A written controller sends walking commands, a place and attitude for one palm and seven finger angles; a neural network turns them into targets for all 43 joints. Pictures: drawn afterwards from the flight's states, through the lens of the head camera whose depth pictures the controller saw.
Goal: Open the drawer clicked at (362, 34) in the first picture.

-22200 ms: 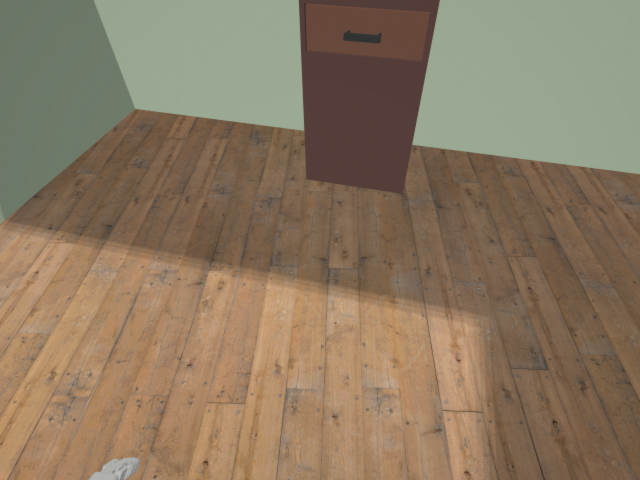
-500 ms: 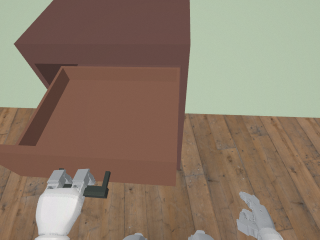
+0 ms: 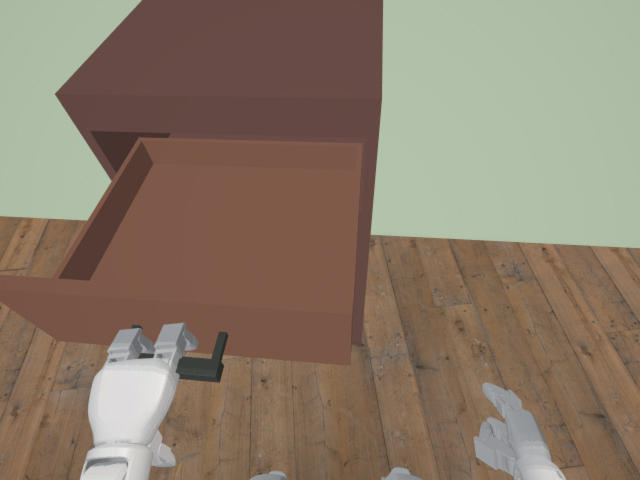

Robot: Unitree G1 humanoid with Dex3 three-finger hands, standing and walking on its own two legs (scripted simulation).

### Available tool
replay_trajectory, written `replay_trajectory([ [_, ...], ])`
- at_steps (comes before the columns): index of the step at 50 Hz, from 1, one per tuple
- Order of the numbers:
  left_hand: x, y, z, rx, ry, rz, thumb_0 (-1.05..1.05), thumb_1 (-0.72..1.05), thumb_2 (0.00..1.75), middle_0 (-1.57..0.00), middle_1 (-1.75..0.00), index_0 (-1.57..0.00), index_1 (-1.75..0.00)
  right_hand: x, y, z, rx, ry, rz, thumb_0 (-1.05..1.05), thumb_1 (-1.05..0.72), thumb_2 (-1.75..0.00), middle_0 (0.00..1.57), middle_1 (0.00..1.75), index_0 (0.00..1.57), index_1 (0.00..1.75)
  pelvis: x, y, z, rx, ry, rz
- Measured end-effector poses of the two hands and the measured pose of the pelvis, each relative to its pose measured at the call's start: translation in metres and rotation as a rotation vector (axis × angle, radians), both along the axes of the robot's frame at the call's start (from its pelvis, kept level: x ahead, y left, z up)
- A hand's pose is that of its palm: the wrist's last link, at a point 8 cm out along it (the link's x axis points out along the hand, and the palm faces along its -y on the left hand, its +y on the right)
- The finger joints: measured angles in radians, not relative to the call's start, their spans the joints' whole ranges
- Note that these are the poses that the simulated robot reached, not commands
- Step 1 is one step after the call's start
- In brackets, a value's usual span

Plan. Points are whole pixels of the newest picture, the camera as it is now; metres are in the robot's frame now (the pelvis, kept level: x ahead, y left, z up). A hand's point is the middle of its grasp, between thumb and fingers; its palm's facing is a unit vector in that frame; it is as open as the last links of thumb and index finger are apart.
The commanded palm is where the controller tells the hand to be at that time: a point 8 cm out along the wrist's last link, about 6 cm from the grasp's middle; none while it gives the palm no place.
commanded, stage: lift the hand off the handle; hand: left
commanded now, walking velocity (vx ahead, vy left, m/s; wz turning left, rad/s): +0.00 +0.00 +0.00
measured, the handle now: (172, 351) +0.26 +0.22 +0.01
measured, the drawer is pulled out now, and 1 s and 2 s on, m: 0.30 0.30 0.30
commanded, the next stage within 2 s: draw the hand back to the body in 1.56 s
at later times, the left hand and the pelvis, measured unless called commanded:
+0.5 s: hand (153, 385) +0.22 +0.22 +0.02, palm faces +0.06 -0.08 -0.99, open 13.5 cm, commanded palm +0.19 +0.23 +0.07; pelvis +0.00 +0.00 +0.01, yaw +0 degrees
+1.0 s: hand (129, 359) +0.22 +0.22 +0.09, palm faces +0.09 -0.11 -0.99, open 13.4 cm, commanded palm +0.19 +0.22 +0.14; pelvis +0.02 +0.01 +0.03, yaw +0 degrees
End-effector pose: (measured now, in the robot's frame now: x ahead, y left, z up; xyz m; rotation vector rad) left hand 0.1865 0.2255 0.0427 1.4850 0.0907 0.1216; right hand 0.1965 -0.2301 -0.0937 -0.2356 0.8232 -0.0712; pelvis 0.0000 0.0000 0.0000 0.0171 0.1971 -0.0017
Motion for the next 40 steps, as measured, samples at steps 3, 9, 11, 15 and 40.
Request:
replay_trajectory([
  [3,0.000,-0.001,-0.001,-0.006,-0.004,0.012,0.00,-0.46,0.31,-0.34,-1.23,-0.32,-1.20,-0.001,0.001,-0.002,0.003,0.005,0.001,0.02,-0.90,-0.90,0.20,0.30,0.20,0.30,-0.001,0.000,0.000,-0.001,0.003,0.003],
  [9,0.004,-0.001,-0.004,0.010,-0.005,0.007,0.00,-0.49,0.30,-0.34,-1.22,-0.32,-1.21,-0.003,0.007,-0.007,0.009,0.021,0.008,0.02,-0.90,-0.90,0.20,0.30,0.20,0.30,-0.002,0.001,-0.001,0.000,0.006,0.008],
  [11,0.005,-0.001,-0.003,0.009,-0.005,0.007,0.00,-0.49,0.30,-0.34,-1.22,-0.33,-1.22,-0.004,0.009,-0.008,0.014,0.023,0.009,0.02,-0.90,-0.90,0.20,0.30,0.20,0.30,-0.002,0.001,-0.002,-0.001,0.005,0.008],
  [15,0.005,-0.001,-0.003,0.007,0.000,0.012,0.00,-0.49,0.30,-0.35,-1.21,-0.33,-1.22,-0.004,0.012,-0.009,0.023,0.022,0.008,0.02,-0.90,-0.90,0.20,0.30,0.20,0.30,-0.002,0.002,-0.001,-0.002,0.001,0.010],
  [40,0.009,0.004,0.064,-0.026,-0.027,0.008,0.00,-0.49,0.30,-0.32,-1.20,-0.42,-1.24,0.021,0.024,0.030,0.040,-0.046,0.043,0.02,-0.90,-0.90,0.20,0.30,0.20,0.30,0.011,0.009,0.025,-0.007,-0.098,0.007],
])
